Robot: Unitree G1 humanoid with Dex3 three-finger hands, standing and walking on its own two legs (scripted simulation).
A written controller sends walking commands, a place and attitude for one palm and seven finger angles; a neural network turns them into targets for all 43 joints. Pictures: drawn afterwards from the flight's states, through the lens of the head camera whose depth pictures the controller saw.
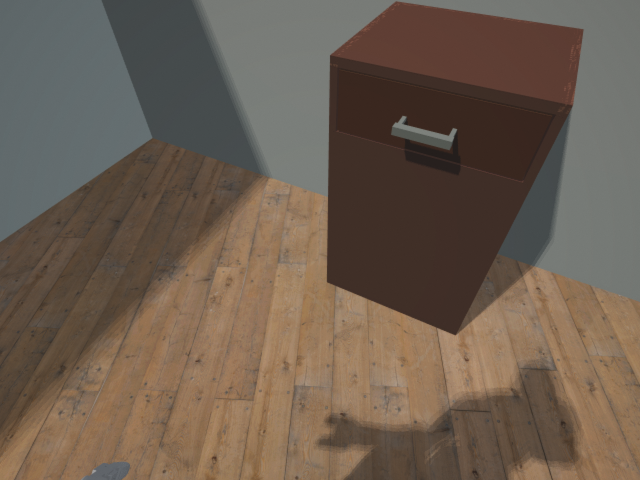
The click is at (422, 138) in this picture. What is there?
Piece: drawer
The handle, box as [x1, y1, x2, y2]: [391, 116, 456, 149]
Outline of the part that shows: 392,126 391,134 446,149 449,149 456,129 453,128 448,136 404,125 403,123 406,118 405,116 402,116 397,123 395,122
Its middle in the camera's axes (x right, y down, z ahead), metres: +0.23 -0.24 +0.87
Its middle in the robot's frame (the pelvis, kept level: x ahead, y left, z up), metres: +0.83 -0.19 +0.00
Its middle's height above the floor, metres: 0.77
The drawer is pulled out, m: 0.00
